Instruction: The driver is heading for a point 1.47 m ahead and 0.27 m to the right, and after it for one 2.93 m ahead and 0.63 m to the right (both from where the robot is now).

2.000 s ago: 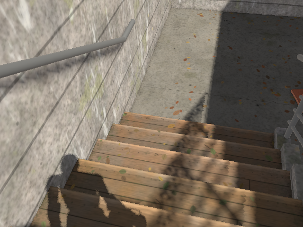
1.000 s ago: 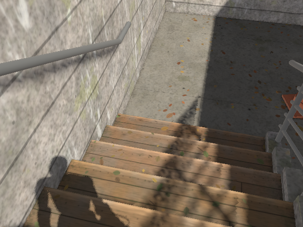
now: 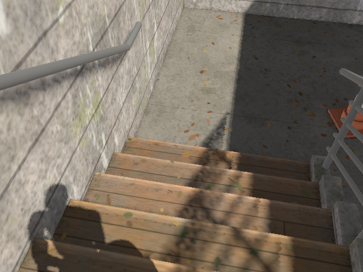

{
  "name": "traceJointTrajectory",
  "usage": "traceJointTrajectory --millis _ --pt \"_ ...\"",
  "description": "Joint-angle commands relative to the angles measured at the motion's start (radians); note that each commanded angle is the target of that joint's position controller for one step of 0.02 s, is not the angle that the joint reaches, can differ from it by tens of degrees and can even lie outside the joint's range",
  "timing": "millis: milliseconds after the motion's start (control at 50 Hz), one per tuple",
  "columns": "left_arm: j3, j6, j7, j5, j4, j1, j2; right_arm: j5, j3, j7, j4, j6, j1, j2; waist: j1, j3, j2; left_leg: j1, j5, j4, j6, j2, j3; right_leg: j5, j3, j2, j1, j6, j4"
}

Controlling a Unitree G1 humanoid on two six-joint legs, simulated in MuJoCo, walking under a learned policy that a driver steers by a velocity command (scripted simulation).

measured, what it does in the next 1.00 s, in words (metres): goes down: right foot 0.17 m lower, then left foot 0.17 m lower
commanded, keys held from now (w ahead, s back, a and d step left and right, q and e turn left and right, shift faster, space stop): w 0.68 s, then w+e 0.32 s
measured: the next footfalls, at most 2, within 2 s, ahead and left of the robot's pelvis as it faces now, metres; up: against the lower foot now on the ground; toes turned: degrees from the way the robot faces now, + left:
right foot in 0.20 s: +0.19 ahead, -0.09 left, -0.17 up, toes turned -5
left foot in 0.74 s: +0.58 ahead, +0.13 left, -0.34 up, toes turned +4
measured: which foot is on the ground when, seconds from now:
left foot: down 0.00-0.20, up 0.22-0.72, down 0.74-1.00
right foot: up 0.00-0.18, down 0.20-0.74, up 0.76-1.00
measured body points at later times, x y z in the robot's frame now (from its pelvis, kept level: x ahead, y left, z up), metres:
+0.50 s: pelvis +0.25 -0.02 -0.17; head +0.25 -0.01 +0.28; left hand +0.14 +0.21 -0.31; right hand +0.33 -0.26 -0.31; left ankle +0.39 +0.13 -0.82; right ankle +0.15 -0.08 -0.87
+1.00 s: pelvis +0.55 +0.07 -0.33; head +0.56 +0.08 +0.12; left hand +0.61 +0.31 -0.48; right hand +0.48 -0.17 -0.47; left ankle +0.54 +0.13 -1.04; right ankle +0.62 -0.09 -0.95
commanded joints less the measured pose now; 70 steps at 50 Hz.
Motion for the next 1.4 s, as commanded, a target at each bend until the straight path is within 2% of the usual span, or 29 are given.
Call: traceJointTrajectory --millis 20,120,180,220,260,280,300,340,400,440,520,640,680,720,740,760,800,840,860,900,980,1020,1160,1260,1320,1340,1360,1380,1400 --pt "-0.013 0.004 -0.024 0.004 -0.063 -0.059 0.019 0.026 0.008 -0.004 -0.072 -0.039 -0.101 -0.069 0.070 0.122 0.076 -0.329 -0.041 -0.266 0.102 0.158 -0.263 0.375 -0.068 0.034 0.146 0.009 -0.209" --pt "-0.040 0.003 -0.008 -0.039 -0.098 -0.121 0.020 0.019 -0.006 -0.007 -0.062 -0.011 -0.048 -0.097 -0.010 0.181 0.088 -0.303 0.114 -0.036 0.058 0.126 -0.128 0.365 -0.148 0.058 0.386 0.035 -0.484" --pt "-0.019 -0.028 0.008 -0.013 -0.002 0.187 0.064 0.005 -0.008 -0.036 -0.029 0.049 0.000 -0.106 0.087 0.131 0.029 -0.073 0.493 0.490 0.093 0.066 -0.072 0.438 -0.137 -0.008 0.526 -0.009 -0.924" --pt "0.001 -0.038 -0.010 -0.029 0.062 0.444 0.150 0.051 -0.017 -0.028 -0.060 0.052 0.039 -0.038 0.121 -0.105 -0.200 -0.522 -0.317 1.172 0.075 -0.039 -0.062 1.014 0.077 -0.251 1.044 -0.091 -0.442" --pt "-0.001 -0.025 -0.020 -0.032 0.034 0.425 0.146 0.049 -0.026 -0.025 -0.090 0.031 0.015 -0.099 0.094 -0.125 -0.086 -0.828 -0.094 1.139 0.105 0.050 -0.139 0.574 0.208 -0.369 1.043 -0.179 -0.441" --pt "0.023 -0.022 0.002 -0.022 0.033 0.393 0.201 0.031 -0.026 -0.014 -0.142 0.035 -0.088 -0.096 0.111 -0.109 -0.204 -0.929 -0.053 1.115 0.061 0.085 -0.124 -0.022 0.431 -0.481 0.941 -0.318 -0.575" --pt "-0.018 -0.035 0.007 -0.015 0.013 0.304 0.077 0.010 -0.042 -0.005 -0.139 0.043 -0.200 -0.135 0.076 0.010 0.032 -0.914 0.194 0.860 0.025 0.114 -0.221 -0.183 0.334 -0.366 0.762 -0.247 -0.629" --pt "-0.045 -0.064 0.015 -0.011 0.028 0.260 0.021 -0.001 -0.047 0.011 -0.154 0.070 -0.264 -0.096 0.006 0.186 0.013 -0.648 0.412 0.451 -0.061 0.153 -0.209 0.017 0.233 -0.279 0.301 -0.209 -0.660" --pt "-0.027 -0.072 0.029 -0.029 0.018 0.258 0.115 -0.032 -0.031 0.025 -0.160 0.108 -0.284 -0.028 -0.009 0.131 -0.076 -0.345 0.484 0.237 -0.083 0.127 -0.088 0.225 0.156 -0.214 0.158 -0.213 -0.658" --pt "-0.026 -0.063 0.015 -0.026 0.008 0.286 0.115 -0.004 -0.037 0.034 -0.138 0.114 -0.225 -0.052 -0.022 0.094 -0.067 -0.311 0.619 0.313 -0.040 0.117 -0.067 0.220 0.133 -0.201 0.177 -0.187 -0.600" --pt "-0.030 -0.079 0.037 -0.002 0.067 0.498 0.065 -0.008 -0.051 0.042 -0.246 0.058 -0.589 -0.085 0.155 0.184 -0.029 -0.875 0.789 0.086 -0.023 0.140 -0.188 -0.203 0.294 -0.205 0.654 -0.216 -0.449" --pt "-0.034 -0.068 0.030 -0.020 0.047 0.353 0.074 0.050 -0.015 0.072 -0.328 0.043 -0.653 -0.065 0.174 0.217 -0.041 -0.187 1.062 -0.310 -0.031 0.128 -0.051 -0.258 0.089 -0.131 0.243 -0.126 -0.376" --pt "-0.032 -0.046 0.044 0.007 0.066 0.378 0.074 0.049 -0.024 0.045 -0.294 0.044 -0.518 -0.104 0.148 0.199 -0.040 -0.135 0.979 -0.438 -0.026 0.144 -0.044 -0.052 0.070 -0.117 0.408 -0.121 -0.181" --pt "-0.018 -0.025 0.060 0.007 0.090 0.368 0.117 0.032 -0.061 0.025 -0.166 0.041 -0.118 -0.170 -0.030 -0.011 0.012 0.260 0.985 -0.551 -0.032 0.122 0.000 0.159 0.025 -0.072 0.411 -0.110 0.294" --pt "-0.020 -0.022 0.055 -0.017 0.096 0.395 0.088 0.008 -0.072 0.042 -0.132 0.033 -0.007 -0.213 -0.076 -0.040 0.141 0.466 1.114 -0.515 0.004 0.188 -0.051 -0.374 -0.001 0.049 0.205 -0.089 0.685" --pt "-0.021 -0.026 0.062 -0.063 0.080 0.567 0.020 -0.005 -0.063 0.059 -0.145 0.022 0.010 -0.247 0.032 -0.193 0.254 0.799 1.664 -0.043 0.034 0.390 -0.187 -0.938 0.039 0.081 -0.129 -0.053 0.958" --pt "-0.021 -0.027 0.080 -0.084 0.018 0.447 0.063 0.031 -0.067 0.063 -0.186 0.031 -0.032 -0.230 -0.005 -0.260 0.201 0.675 0.929 -0.263 0.155 0.535 -0.406 -0.669 0.031 -0.004 -0.329 -0.042 0.849" --pt "-0.011 0.010 0.059 -0.010 -0.013 0.295 0.074 0.026 -0.057 0.040 -0.223 0.024 -0.136 -0.184 0.021 -0.048 0.206 0.219 0.463 -0.453 0.197 0.523 -0.460 -0.493 0.003 -0.043 -0.232 -0.034 0.801" --pt "-0.001 0.019 0.048 0.012 -0.009 0.250 0.084 0.019 -0.028 0.044 -0.217 0.006 -0.189 -0.091 0.070 0.046 0.060 0.050 0.550 -0.410 0.124 0.440 -0.327 -0.276 0.088 -0.086 -0.186 -0.031 0.545" --pt "-0.016 0.041 0.029 -0.004 -0.005 0.249 -0.014 0.033 -0.027 0.038 -0.219 -0.021 -0.228 -0.088 0.134 0.123 0.076 -0.223 0.583 -0.435 0.075 0.353 -0.182 -0.110 0.065 -0.087 -0.040 0.011 0.298" --pt "0.005 0.060 0.020 0.021 -0.018 0.237 0.023 0.024 -0.044 0.020 -0.202 -0.007 -0.094 -0.161 0.119 0.016 0.112 -0.068 0.755 -0.327 0.112 0.399 -0.191 0.014 0.024 -0.060 -0.127 0.001 0.266" --pt "0.021 0.049 -0.001 0.013 -0.075 0.078 0.045 0.035 -0.022 0.028 -0.184 -0.014 -0.085 -0.065 0.100 0.061 0.053 -0.005 0.463 -0.308 0.049 0.337 -0.147 0.240 0.126 -0.072 -0.244 -0.032 0.100" --pt "0.008 0.020 -0.045 -0.012 -0.167 -0.193 0.002 0.016 -0.013 -0.004 -0.197 -0.026 -0.067 -0.095 0.007 0.163 0.043 -0.092 0.102 -0.174 0.017 0.315 -0.021 0.624 -0.017 -0.005 -0.083 -0.028 -0.317" --pt "-0.008 0.008 -0.035 -0.025 -0.210 -0.290 0.017 0.008 -0.028 -0.033 -0.159 0.020 0.017 -0.124 -0.082 0.265 0.075 0.039 0.464 -0.009 0.029 0.342 0.014 0.375 -0.121 -0.031 0.008 -0.048 -0.563" --pt "0.024 0.005 -0.013 -0.026 -0.056 0.143 0.095 -0.003 -0.025 -0.039 -0.147 0.050 -0.058 -0.127 0.123 0.016 0.073 0.061 0.744 0.510 0.040 0.301 0.052 0.402 -0.125 -0.025 0.475 -0.102 -0.683" --pt "0.045 0.004 -0.010 0.001 -0.003 0.294 0.140 0.016 -0.034 -0.039 -0.161 0.052 -0.107 -0.144 0.222 -0.024 -0.056 -0.083 0.412 0.913 0.016 0.192 0.149 0.480 -0.130 -0.020 0.684 -0.135 -0.757" --pt "0.063 0.005 -0.016 0.000 -0.001 0.302 0.243 0.044 -0.034 -0.031 -0.208 0.052 -0.045 -0.074 0.145 -0.087 -0.325 -0.597 -0.350 1.319 -0.042 0.061 0.134 1.160 0.018 -0.188 1.099 -0.211 -0.325" --pt "0.062 0.008 -0.012 -0.045 -0.040 0.309 0.274 0.076 -0.019 -0.031 -0.309 0.045 -0.094 -0.103 0.180 -0.321 -0.261 -0.778 -0.329 1.375 -0.066 0.107 0.018 1.291 0.229 -0.328 1.259 -0.320 -0.263" --pt "0.052 0.021 0.003 -0.063 -0.074 0.280 0.236 0.067 -0.027 -0.037 -0.349 0.053 -0.187 -0.136 0.206 -0.344 -0.117 -0.818 -0.240 1.302 -0.086 0.124 -0.012 1.039 0.305 -0.372 1.172 -0.351 -0.410"
Keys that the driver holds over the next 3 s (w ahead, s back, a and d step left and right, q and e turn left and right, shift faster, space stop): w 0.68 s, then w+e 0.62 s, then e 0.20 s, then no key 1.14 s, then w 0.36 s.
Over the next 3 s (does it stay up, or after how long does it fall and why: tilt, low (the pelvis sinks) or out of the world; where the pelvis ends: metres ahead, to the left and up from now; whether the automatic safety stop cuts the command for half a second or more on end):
stays up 0.93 -0.05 -0.48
